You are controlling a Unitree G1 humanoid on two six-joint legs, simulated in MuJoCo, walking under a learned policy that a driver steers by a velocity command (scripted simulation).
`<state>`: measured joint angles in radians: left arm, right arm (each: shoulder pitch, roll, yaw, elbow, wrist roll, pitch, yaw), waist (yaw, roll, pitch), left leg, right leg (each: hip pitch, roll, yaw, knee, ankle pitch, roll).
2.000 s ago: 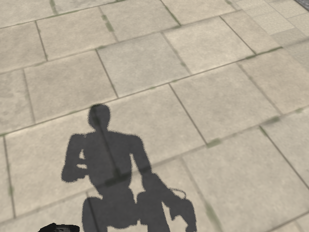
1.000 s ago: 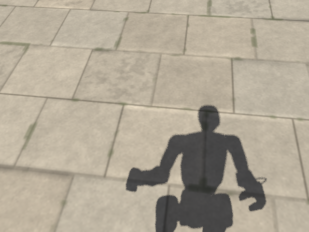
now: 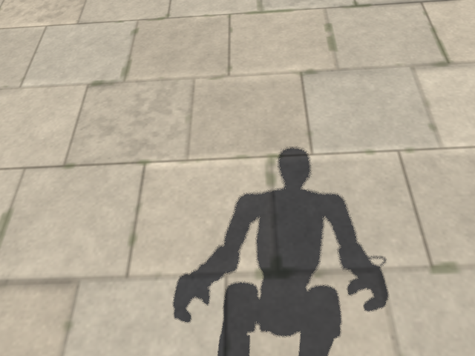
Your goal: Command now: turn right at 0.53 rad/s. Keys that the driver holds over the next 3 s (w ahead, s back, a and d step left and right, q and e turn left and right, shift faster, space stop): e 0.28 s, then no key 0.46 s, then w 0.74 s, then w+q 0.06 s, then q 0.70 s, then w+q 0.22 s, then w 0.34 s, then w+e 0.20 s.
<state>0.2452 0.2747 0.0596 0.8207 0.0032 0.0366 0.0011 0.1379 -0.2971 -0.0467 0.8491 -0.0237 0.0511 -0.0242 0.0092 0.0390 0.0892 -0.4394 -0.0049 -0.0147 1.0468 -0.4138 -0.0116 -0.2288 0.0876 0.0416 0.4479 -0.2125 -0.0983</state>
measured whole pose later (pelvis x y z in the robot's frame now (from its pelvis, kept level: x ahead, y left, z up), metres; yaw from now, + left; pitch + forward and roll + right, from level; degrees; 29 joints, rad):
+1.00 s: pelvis +0.08 +0.04 +0.00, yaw -16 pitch +0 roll -1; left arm 0.37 0.25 0.03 1.04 0.03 -0.02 0.02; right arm 0.21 -0.29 -0.03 0.87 -0.03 -0.01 0.02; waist 0.03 0.01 0.01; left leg -0.37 -0.02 0.02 0.80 -0.42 0.07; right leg -0.02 0.04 0.10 0.33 -0.31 -0.04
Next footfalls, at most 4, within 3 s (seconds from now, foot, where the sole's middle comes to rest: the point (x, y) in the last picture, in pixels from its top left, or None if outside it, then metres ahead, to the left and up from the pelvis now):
0.50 left None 0.10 0.12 -0.78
0.82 right None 0.00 -0.07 -0.78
1.14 left None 0.25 0.11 -0.78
1.64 right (323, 327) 0.52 -0.14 -0.78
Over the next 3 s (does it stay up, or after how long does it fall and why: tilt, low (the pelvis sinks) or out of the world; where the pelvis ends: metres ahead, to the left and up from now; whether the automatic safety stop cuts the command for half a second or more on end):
stays up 0.69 0.01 -0.01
